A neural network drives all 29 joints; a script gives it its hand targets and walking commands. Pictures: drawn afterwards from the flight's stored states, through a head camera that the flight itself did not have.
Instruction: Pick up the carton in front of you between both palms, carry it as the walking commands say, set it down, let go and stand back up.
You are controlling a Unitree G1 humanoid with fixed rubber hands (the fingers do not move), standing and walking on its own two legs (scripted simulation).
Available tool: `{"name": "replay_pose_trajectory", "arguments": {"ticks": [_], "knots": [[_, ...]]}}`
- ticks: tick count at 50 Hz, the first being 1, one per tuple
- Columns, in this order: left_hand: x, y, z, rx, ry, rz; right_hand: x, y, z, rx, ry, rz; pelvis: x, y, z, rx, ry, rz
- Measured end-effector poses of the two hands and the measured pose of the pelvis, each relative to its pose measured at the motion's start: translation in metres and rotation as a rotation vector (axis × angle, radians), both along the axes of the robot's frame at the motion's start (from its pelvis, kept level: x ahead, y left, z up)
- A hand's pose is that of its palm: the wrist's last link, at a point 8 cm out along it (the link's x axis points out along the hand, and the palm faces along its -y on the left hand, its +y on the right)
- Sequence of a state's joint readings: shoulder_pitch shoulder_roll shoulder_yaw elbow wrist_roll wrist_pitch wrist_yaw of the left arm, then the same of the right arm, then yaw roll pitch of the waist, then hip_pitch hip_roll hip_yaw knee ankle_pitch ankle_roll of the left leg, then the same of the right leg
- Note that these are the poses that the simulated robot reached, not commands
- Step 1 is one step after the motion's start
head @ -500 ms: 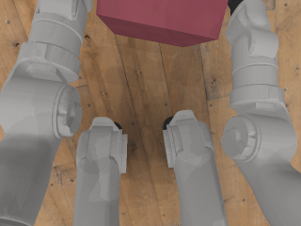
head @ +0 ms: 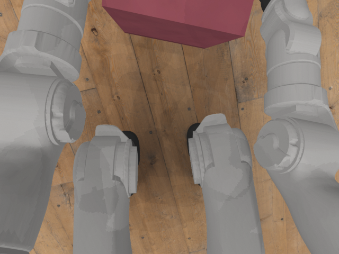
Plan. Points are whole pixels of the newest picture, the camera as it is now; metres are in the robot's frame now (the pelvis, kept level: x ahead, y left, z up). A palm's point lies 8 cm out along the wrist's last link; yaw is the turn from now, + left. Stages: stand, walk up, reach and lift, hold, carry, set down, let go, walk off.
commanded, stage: set down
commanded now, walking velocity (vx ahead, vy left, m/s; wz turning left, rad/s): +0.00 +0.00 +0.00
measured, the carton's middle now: out of the picture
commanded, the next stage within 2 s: let go in 1.74 s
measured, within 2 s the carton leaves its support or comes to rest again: neither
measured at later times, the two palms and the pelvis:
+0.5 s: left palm out of the picture +0.59 +0.11 -0.19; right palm out of the picture +0.53 -0.21 -0.19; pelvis +0.01 +0.00 -0.01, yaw -1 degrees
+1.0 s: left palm out of the picture +0.62 +0.12 -0.07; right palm out of the picture +0.54 -0.24 -0.08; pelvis +0.00 +0.00 +0.03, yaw -3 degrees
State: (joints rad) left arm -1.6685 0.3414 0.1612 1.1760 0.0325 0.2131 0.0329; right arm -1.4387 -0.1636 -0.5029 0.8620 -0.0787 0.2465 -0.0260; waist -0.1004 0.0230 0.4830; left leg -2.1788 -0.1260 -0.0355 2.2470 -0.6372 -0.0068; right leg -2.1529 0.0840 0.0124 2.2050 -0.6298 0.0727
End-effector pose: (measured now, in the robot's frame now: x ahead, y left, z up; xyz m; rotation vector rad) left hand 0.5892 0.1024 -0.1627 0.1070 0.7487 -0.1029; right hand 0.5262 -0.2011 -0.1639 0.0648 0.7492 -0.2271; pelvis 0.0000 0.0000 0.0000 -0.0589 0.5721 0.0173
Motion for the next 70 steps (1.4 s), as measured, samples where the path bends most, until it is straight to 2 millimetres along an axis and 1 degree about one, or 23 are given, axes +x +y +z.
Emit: {"name": "replay_pose_trajectory", "arguments": {"ticks": [8, 17, 22, 24, 26, 28, 30, 32, 35, 39, 42, 44, 47, 50, 54, 62, 70], "knots": [[0.001, 0.000, -0.004, -0.035, -0.012, -0.013, 0.002, -0.001, -0.002, 0.020, -0.011, 0.027, -0.002, 0.001, -0.003, -0.003, -0.026, -0.003], [0.004, 0.003, -0.009, -0.053, -0.026, -0.018, 0.006, -0.003, -0.008, 0.016, -0.007, 0.026, 0.003, 0.002, -0.005, -0.004, -0.019, -0.007], [0.006, 0.002, -0.014, -0.053, -0.037, -0.028, 0.009, -0.004, -0.012, 0.004, -0.011, 0.026, 0.006, 0.002, -0.006, -0.003, -0.011, -0.008], [0.005, 0.004, -0.020, -0.030, -0.030, -0.035, 0.007, -0.004, -0.018, -0.013, 0.005, 0.029, 0.007, 0.002, -0.005, -0.004, -0.006, -0.008], [0.001, 0.009, -0.029, 0.005, -0.014, -0.025, 0.003, -0.007, -0.025, -0.036, 0.029, 0.013, 0.009, 0.001, -0.005, -0.003, 0.002, -0.011], [0.000, 0.019, -0.036, 0.031, -0.008, 0.006, 0.001, -0.014, -0.031, -0.055, 0.038, -0.018, 0.009, 0.000, -0.004, -0.002, 0.012, -0.017], [0.002, 0.029, -0.039, 0.052, -0.015, 0.031, 0.002, -0.022, -0.032, -0.072, 0.032, -0.041, 0.009, 0.000, -0.005, 0.000, 0.019, -0.024], [0.006, 0.036, -0.036, 0.064, -0.033, 0.044, 0.005, -0.031, -0.029, -0.083, 0.014, -0.056, 0.009, 0.000, -0.007, 0.003, 0.020, -0.029], [0.015, 0.040, -0.025, 0.063, -0.065, 0.048, 0.011, -0.040, -0.020, -0.088, -0.017, -0.069, 0.006, -0.001, -0.010, 0.006, 0.017, -0.033], [0.024, 0.033, -0.003, 0.043, -0.101, 0.036, 0.014, -0.045, -0.003, -0.083, -0.046, -0.081, 0.002, -0.001, -0.010, 0.007, 0.014, -0.038], [0.028, 0.026, 0.018, 0.040, -0.121, 0.024, 0.016, -0.044, 0.016, -0.073, -0.074, -0.088, -0.001, 0.000, -0.005, 0.008, 0.018, -0.047], [0.030, 0.021, 0.035, 0.042, -0.130, 0.019, 0.017, -0.042, 0.033, -0.068, -0.094, -0.091, -0.003, 0.001, 0.002, 0.010, 0.023, -0.051], [0.032, 0.018, 0.063, 0.047, -0.128, 0.021, 0.018, -0.040, 0.061, -0.066, -0.108, -0.094, -0.004, 0.001, 0.017, 0.015, 0.041, -0.056], [0.032, 0.019, 0.089, 0.047, -0.111, 0.029, 0.018, -0.038, 0.087, -0.067, -0.100, -0.097, -0.004, 0.002, 0.034, 0.020, 0.077, -0.057], [0.031, 0.023, 0.118, 0.043, -0.099, 0.035, 0.018, -0.037, 0.115, -0.072, -0.092, -0.092, -0.002, 0.001, 0.057, 0.024, 0.132, -0.056], [0.032, 0.033, 0.158, 0.045, -0.110, 0.037, 0.019, -0.038, 0.158, -0.084, -0.100, -0.091, 0.003, 0.000, 0.096, 0.022, 0.212, -0.050], [0.034, 0.036, 0.201, 0.049, -0.114, 0.031, 0.020, -0.044, 0.202, -0.087, -0.105, -0.093, 0.010, 0.001, 0.138, 0.022, 0.253, -0.050]]}}
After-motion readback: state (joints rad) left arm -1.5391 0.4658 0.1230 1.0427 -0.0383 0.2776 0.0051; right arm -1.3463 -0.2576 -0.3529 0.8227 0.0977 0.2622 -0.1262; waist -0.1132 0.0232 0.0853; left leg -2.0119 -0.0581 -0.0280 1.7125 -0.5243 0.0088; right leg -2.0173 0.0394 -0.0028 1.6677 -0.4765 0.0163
